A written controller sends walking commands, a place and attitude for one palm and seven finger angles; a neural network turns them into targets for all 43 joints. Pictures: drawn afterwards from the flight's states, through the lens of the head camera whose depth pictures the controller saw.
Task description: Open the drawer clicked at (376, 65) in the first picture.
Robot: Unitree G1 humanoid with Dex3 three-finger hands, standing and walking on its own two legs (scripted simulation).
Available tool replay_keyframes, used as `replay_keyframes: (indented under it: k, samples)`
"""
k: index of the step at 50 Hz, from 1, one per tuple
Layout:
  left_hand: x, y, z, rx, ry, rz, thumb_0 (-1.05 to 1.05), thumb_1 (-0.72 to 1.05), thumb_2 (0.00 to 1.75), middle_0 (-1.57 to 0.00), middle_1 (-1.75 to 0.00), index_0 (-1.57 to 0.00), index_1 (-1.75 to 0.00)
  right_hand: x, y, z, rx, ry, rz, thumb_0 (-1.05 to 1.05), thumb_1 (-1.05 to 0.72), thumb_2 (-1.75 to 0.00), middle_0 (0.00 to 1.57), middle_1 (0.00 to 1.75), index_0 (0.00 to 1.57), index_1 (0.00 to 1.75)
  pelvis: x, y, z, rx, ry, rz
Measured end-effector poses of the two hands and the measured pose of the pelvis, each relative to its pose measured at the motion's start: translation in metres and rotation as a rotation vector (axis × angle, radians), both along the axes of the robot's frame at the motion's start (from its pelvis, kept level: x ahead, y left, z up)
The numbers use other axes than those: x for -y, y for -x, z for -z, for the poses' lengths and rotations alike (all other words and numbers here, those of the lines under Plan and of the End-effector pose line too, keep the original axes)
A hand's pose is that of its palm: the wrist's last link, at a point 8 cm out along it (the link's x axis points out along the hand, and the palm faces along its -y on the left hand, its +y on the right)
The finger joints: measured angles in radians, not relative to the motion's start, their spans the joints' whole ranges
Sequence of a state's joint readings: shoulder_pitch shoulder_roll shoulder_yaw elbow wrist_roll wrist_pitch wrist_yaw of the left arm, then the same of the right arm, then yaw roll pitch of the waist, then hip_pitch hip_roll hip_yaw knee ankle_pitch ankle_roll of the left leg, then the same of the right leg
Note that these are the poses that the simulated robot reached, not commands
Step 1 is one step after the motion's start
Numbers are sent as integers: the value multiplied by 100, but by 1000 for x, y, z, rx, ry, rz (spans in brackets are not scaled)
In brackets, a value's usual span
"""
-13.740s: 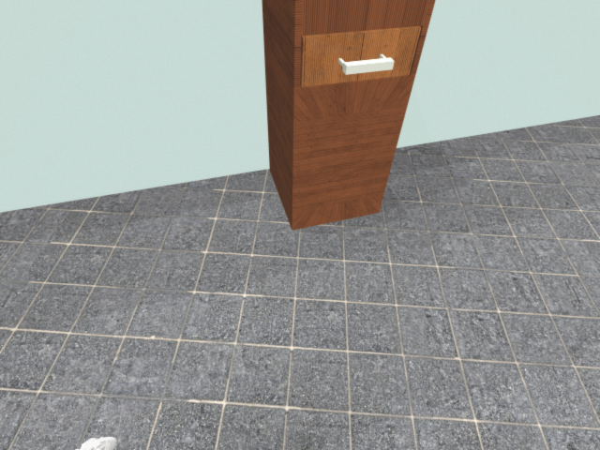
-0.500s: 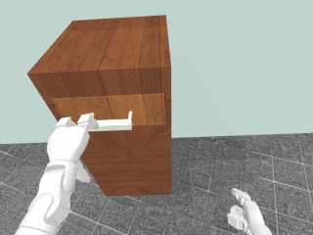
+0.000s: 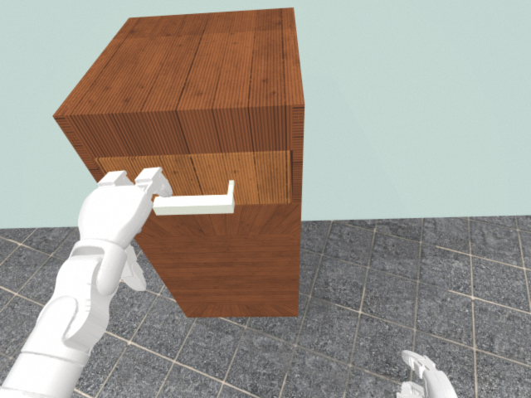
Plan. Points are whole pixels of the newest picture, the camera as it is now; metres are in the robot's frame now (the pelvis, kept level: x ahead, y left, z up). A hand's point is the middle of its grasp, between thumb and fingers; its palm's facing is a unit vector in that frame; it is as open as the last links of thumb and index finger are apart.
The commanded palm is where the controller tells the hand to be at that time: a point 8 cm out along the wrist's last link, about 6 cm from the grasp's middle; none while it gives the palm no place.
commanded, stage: raise the hand with hooked fingers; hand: left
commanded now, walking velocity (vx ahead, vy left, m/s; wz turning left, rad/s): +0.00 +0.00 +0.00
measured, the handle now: (196, 195) +0.48 +0.22 -0.01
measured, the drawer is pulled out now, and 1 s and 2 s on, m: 0.00 0.00 0.00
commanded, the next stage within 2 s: move the hooked fingers above the handle in 0.10 s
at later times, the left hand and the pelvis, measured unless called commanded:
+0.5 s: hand (146, 227) +0.32 +0.23 +0.09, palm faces +0.04 -0.08 -1.00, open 13.9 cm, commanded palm +0.30 +0.23 +0.15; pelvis +0.00 -0.03 +0.00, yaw +1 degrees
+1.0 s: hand (161, 212) +0.37 +0.23 +0.07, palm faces +0.02 -0.07 -1.00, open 13.9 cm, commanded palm +0.34 +0.23 +0.13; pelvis +0.01 -0.02 -0.01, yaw +0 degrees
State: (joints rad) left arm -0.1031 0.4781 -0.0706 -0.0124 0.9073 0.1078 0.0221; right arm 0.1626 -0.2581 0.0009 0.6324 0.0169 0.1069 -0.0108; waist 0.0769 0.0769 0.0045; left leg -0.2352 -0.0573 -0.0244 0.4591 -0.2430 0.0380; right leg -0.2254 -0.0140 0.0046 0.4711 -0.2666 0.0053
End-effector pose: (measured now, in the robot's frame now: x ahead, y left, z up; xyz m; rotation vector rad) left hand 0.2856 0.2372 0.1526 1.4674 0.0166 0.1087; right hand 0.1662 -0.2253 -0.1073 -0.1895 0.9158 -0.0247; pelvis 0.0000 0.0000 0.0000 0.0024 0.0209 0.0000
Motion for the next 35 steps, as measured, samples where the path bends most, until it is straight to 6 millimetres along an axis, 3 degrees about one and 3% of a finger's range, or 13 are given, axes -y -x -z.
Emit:
replay_keyframes:
  k: [6,15,21,35]
  samples:
    - [2,1,-4,38,-3,-33,0,-49,30,-32,-120,-32,-120,9,-2,2,0,-2,11,1,-90,-90,19,30,20,29,8,0,0,-1,-4,-4]
    - [16,-2,-1,-1,-9,-49,0,-49,30,-32,-120,-32,-120,14,-24,-6,72,-20,6,1,-90,-90,20,30,20,29,21,-1,1,5,-10,-4]
    - [13,-8,3,-21,-17,-61,0,-49,30,-32,-120,-32,-120,22,-31,-10,95,-5,6,1,-90,-90,20,30,20,30,30,-2,2,-2,-11,-7]
    - [15,-32,15,-38,-23,-30,0,-49,30,-32,-120,-32,-120,44,-11,4,14,42,56,1,-90,-90,20,30,20,30,33,-6,6,-45,-10,-12]
